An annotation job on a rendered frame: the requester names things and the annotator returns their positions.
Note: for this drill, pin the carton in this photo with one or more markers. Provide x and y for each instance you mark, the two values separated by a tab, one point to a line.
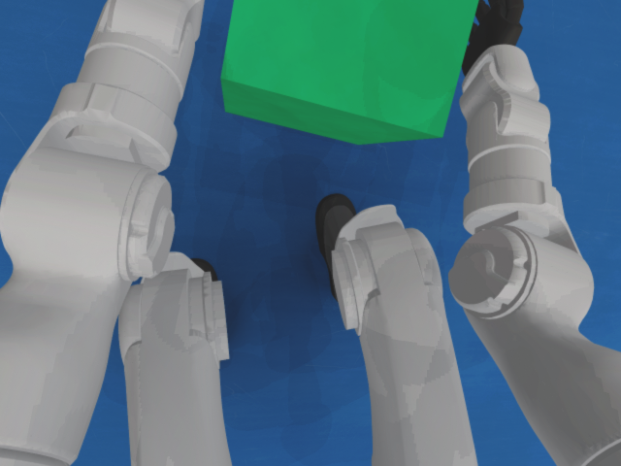
358	71

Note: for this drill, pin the right robot forearm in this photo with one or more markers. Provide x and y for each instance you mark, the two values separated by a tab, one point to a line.
508	149

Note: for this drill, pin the robot right upper arm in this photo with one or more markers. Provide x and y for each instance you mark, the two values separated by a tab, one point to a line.
525	297

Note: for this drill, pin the left robot forearm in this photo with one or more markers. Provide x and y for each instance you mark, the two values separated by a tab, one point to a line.
125	100

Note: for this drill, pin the right robot hand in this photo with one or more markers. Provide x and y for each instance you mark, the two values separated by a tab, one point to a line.
497	26

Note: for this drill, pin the left robot thigh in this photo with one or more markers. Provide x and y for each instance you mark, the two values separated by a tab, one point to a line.
172	377

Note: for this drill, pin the robot right shin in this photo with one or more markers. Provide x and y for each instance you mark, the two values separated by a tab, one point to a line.
381	214

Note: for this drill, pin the robot left upper arm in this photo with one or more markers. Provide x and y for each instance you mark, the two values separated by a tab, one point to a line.
79	229

